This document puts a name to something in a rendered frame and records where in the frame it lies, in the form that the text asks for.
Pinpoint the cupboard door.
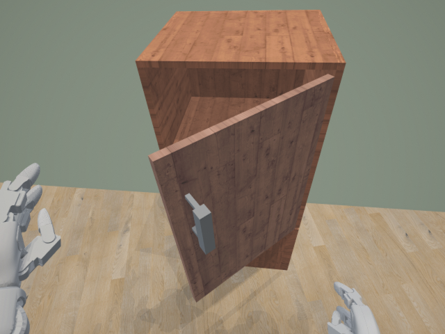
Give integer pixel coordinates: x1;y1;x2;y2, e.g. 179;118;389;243
148;74;334;302

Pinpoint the robot left hand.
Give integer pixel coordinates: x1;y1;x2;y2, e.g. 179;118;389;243
0;163;61;288

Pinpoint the robot right hand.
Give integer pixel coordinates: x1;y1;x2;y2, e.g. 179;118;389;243
327;282;380;334

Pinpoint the handle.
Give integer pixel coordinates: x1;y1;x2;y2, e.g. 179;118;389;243
185;193;216;254

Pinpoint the left robot forearm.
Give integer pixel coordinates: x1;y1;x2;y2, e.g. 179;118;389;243
0;287;30;334

